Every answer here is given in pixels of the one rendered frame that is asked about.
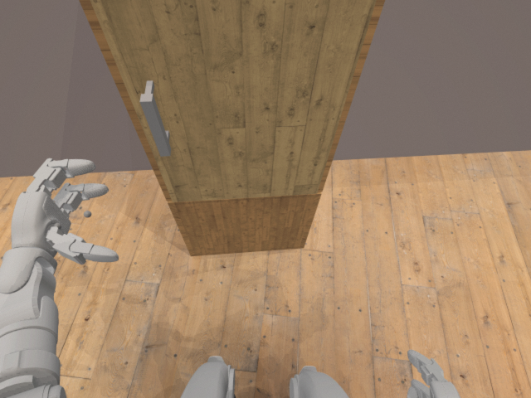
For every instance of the handle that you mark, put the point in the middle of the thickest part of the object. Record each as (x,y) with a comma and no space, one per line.
(150,109)

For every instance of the robot right shin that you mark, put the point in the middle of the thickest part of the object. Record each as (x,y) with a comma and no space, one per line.
(308,368)

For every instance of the right robot hand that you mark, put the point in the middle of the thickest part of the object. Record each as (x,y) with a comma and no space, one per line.
(433,376)

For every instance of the left robot hand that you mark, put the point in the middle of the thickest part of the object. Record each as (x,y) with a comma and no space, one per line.
(35,213)

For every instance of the cupboard door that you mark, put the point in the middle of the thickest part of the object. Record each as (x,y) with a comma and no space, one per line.
(251,91)

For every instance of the robot left thigh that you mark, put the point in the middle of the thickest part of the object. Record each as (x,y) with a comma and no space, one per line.
(211,380)

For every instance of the left robot forearm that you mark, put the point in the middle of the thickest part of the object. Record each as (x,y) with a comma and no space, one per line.
(28,321)

